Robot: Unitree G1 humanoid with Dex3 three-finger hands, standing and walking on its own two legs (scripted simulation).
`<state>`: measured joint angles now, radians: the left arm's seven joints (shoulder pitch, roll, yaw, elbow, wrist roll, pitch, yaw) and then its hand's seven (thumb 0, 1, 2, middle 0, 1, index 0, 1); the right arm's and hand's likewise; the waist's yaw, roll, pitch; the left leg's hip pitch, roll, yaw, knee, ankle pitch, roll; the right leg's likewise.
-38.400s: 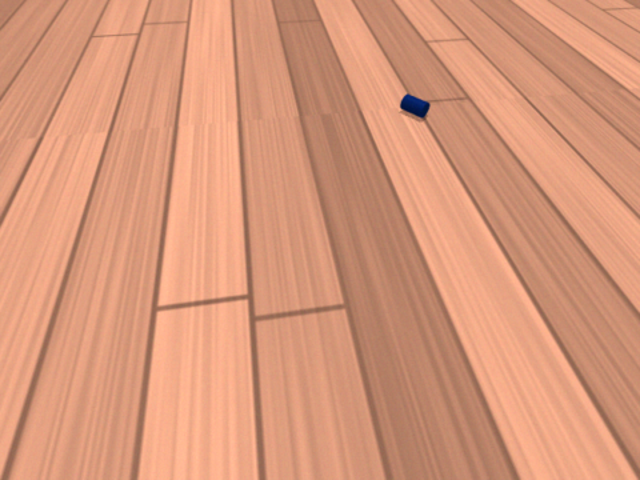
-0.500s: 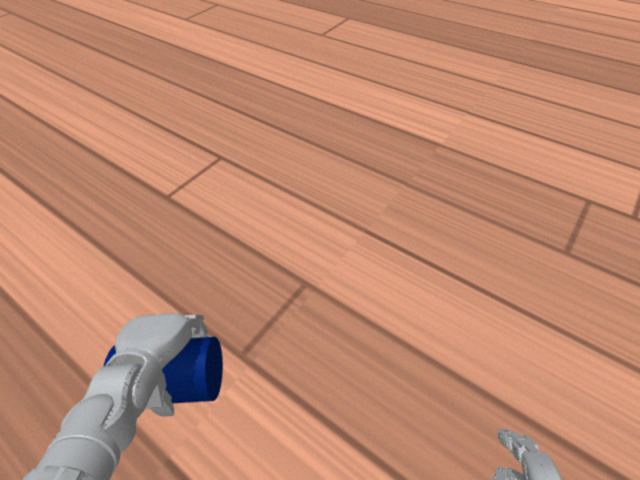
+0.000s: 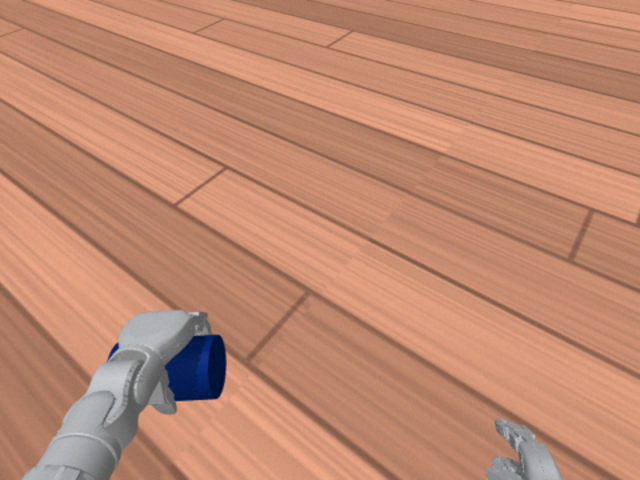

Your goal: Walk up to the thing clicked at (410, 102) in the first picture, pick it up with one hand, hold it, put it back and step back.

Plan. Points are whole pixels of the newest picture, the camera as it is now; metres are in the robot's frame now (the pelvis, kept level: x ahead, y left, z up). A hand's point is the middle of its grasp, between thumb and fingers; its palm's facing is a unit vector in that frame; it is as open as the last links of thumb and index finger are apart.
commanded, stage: hold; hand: left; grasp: from above
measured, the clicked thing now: (169, 368) +0.30 +0.23 -0.06
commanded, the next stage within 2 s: crouch in 0.56 s
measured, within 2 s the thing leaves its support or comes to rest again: neither
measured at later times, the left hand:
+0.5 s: hand (169, 362) +0.29 +0.22 -0.03, palm faces -0.48 -0.04 -0.88, open 11.3 cm
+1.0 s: hand (180, 375) +0.30 +0.22 -0.09, palm faces -0.49 +0.01 -0.87, open 11.4 cm
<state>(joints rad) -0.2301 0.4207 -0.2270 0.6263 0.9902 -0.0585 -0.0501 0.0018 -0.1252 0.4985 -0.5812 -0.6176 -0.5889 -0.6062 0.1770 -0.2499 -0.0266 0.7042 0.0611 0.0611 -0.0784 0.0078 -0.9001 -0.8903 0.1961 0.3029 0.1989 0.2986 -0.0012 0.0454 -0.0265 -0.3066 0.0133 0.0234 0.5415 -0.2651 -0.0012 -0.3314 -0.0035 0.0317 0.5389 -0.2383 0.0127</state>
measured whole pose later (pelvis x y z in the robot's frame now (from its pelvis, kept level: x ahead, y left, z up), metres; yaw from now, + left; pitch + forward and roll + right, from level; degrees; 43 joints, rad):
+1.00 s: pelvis -0.01 +0.00 -0.01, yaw +1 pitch +7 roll +0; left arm -0.36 0.40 -0.22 0.87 1.09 -0.14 0.11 0.00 -0.18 0.58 -0.58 -0.64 -0.59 -0.63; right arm 0.17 -0.24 -0.03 0.69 0.04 0.09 -0.05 0.01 -0.89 -0.89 0.20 0.30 0.20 0.30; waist -0.03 0.00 -0.03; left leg -0.49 0.01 0.00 0.67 -0.30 0.00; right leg -0.50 -0.01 0.01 0.65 -0.28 0.01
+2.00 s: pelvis -0.06 +0.01 -0.33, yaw -2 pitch +41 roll -6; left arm -1.03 0.63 0.01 1.38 1.27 -0.14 0.32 0.00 -0.13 0.47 -0.65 -0.51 -0.66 -0.50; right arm 0.20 -0.25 0.02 0.69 -0.11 -0.04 0.09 0.00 -0.91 -0.90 0.20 0.30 0.20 0.30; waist -0.28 0.02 -0.14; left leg -2.09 -0.01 -0.08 2.08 -0.70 0.00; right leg -2.06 -0.01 -0.04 2.00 -0.66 0.03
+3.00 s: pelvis -0.07 +0.01 -0.42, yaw -7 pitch +37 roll -10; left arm -1.19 0.86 0.02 1.51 1.29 -0.15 0.28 0.00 -0.13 0.46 -0.66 -0.50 -0.67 -0.49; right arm 0.21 -0.28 0.18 0.63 -0.13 -0.01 0.13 0.00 -0.91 -0.90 0.20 0.30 0.20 0.30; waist -0.38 -0.03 0.02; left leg -2.32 0.00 -0.15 2.38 -0.71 0.00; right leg -2.27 0.02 -0.10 2.25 -0.63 0.04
